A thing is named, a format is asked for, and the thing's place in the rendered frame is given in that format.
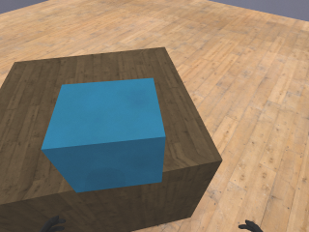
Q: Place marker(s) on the robot left hand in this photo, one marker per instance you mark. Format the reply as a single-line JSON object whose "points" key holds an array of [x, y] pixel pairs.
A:
{"points": [[47, 227]]}

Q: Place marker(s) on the pedestal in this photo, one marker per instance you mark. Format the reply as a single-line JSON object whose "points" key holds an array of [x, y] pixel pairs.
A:
{"points": [[32, 190]]}

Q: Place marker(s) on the robot right hand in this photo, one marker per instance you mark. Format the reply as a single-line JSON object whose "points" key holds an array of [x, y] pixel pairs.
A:
{"points": [[251, 226]]}

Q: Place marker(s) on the carton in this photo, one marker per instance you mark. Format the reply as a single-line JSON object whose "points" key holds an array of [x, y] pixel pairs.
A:
{"points": [[107, 134]]}

